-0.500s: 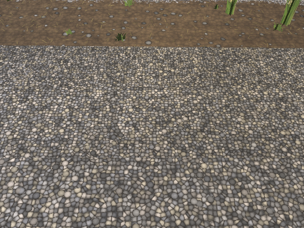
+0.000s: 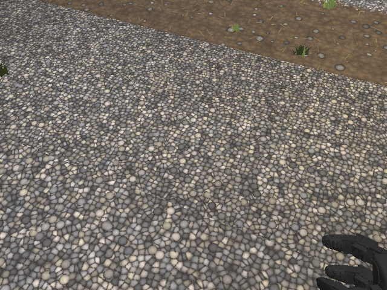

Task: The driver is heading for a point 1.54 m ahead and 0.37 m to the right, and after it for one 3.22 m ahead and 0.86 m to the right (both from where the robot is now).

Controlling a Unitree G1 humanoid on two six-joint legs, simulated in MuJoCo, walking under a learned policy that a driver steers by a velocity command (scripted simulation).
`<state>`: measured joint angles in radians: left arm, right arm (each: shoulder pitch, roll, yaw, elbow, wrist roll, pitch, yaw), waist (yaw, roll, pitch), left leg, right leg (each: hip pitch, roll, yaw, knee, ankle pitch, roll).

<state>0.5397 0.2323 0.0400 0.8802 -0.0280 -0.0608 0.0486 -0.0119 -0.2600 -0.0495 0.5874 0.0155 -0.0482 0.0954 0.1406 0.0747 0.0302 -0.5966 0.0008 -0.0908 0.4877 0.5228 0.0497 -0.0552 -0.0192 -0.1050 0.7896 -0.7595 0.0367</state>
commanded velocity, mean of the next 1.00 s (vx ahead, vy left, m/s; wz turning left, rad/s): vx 0.04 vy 0.00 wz -0.38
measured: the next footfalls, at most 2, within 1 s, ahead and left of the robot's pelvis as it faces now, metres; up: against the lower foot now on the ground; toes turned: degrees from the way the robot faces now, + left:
left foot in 0.06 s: +0.21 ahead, +0.10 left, -0.17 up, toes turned +0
right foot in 0.48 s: +0.18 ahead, -0.14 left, -0.17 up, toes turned -14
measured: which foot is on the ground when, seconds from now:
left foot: up 0.00-0.04, down 0.06-0.48, up 0.50-1.00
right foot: down 0.00-0.06, up 0.08-0.46, down 0.48-1.00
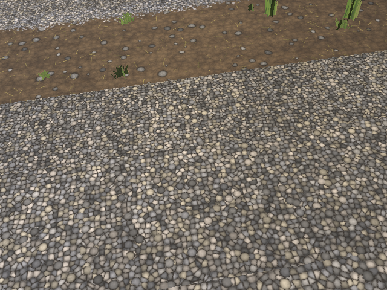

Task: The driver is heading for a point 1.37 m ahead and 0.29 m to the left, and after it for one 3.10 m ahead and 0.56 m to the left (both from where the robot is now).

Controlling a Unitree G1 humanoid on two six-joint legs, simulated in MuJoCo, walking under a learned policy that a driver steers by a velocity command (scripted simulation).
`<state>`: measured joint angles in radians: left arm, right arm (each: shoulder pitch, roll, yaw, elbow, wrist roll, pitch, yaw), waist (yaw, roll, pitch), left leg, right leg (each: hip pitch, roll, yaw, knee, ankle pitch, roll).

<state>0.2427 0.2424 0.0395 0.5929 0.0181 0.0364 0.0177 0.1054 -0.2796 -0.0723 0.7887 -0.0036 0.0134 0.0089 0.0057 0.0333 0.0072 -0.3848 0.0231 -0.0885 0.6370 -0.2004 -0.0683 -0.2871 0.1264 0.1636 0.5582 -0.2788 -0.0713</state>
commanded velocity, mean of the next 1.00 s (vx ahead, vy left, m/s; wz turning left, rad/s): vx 0.00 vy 0.00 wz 0.28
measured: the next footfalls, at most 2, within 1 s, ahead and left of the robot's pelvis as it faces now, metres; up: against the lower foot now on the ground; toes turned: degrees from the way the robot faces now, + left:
left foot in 0.02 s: +0.07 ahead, +0.17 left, +0.00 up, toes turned -2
left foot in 0.58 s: +0.06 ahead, +0.19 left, +0.00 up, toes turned +16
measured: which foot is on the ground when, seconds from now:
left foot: up 0.00-0.00, down 0.02-0.34, up 0.36-0.56, down 0.58-1.00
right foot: down 0.00-0.58, up 0.60-1.00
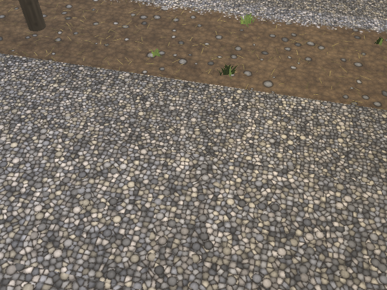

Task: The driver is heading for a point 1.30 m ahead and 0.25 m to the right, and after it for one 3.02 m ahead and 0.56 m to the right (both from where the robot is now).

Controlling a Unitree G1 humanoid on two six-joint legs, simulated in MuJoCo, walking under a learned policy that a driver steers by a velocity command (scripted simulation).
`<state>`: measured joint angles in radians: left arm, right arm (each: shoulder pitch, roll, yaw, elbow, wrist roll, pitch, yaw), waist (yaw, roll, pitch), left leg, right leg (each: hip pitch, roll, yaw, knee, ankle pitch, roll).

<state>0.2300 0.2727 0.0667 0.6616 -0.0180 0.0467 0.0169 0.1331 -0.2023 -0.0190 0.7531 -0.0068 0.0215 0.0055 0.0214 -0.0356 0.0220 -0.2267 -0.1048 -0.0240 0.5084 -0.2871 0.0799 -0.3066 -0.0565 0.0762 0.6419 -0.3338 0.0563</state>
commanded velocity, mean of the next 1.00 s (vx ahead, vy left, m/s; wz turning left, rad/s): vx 0.28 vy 0.00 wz -0.30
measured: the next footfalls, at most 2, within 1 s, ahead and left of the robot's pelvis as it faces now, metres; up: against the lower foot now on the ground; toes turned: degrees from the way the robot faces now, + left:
right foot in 0.02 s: +0.03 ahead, -0.15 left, +0.00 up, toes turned +1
right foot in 0.80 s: +0.26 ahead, -0.24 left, +0.00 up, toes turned -24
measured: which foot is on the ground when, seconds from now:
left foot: down 0.00-0.82, up 0.84-1.00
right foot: up 0.00-0.00, down 0.02-0.32, up 0.34-0.78, down 0.80-1.00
